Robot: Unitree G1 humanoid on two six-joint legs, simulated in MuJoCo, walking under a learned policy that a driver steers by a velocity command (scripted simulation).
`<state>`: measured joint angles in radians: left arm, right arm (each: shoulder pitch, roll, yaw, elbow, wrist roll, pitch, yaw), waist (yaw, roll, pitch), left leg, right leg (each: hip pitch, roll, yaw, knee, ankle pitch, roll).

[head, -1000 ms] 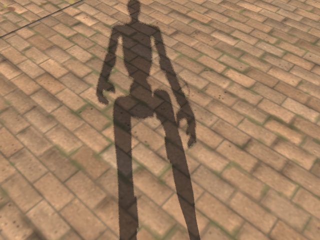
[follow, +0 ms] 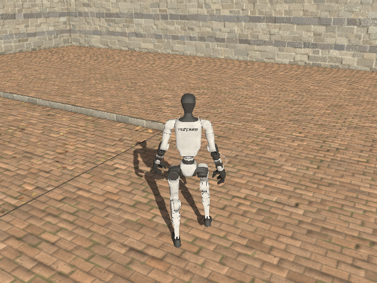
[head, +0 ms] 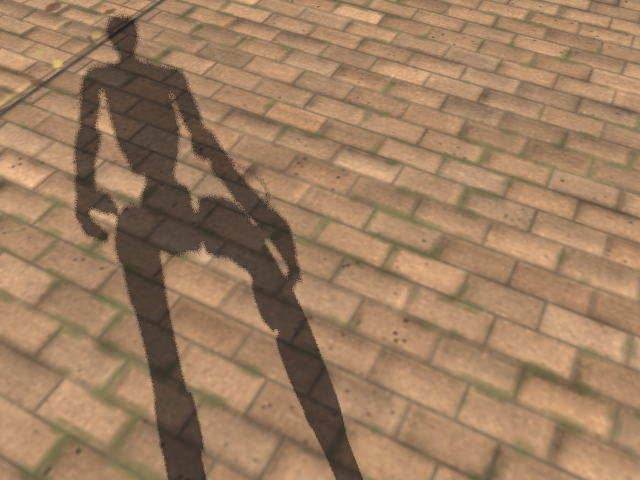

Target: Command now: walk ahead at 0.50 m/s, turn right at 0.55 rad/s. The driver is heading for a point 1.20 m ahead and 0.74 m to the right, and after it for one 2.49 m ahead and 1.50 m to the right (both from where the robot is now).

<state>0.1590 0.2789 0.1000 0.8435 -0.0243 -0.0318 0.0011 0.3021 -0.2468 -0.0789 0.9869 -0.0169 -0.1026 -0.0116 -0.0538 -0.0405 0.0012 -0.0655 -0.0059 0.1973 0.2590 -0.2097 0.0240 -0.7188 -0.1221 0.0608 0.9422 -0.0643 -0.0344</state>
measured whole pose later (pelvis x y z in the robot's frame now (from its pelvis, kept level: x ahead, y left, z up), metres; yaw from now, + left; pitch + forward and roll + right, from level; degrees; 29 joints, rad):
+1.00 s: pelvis +0.55 -0.13 +0.00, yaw -36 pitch +2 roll +2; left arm 0.20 0.31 0.09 0.67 -0.03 -0.02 0.00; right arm 0.30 -0.27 -0.08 0.86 -0.01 -0.10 0.01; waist -0.06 -0.05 0.02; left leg -0.12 -0.02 0.14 0.30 -0.21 0.03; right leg -0.69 -0.10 0.07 1.03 -0.19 -0.01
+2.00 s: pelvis +0.74 -0.34 -0.01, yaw -53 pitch +2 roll +0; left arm 0.29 0.27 0.06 0.73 -0.01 -0.06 -0.02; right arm 0.28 -0.28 -0.05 0.76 0.03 -0.04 0.00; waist 0.01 0.04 -0.03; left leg -0.37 0.03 -0.02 0.88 -0.46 0.00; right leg -0.21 0.04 -0.02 0.50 -0.32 -0.06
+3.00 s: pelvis +1.05 -0.75 -0.01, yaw -49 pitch +2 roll +0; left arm 0.15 0.26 0.04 0.73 0.01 -0.09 -0.02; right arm 0.35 -0.31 -0.05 0.82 0.03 -0.06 0.00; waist -0.02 0.04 0.03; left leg -0.40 0.03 -0.05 1.16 -0.39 0.02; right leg -0.37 -0.01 -0.08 0.50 -0.17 -0.03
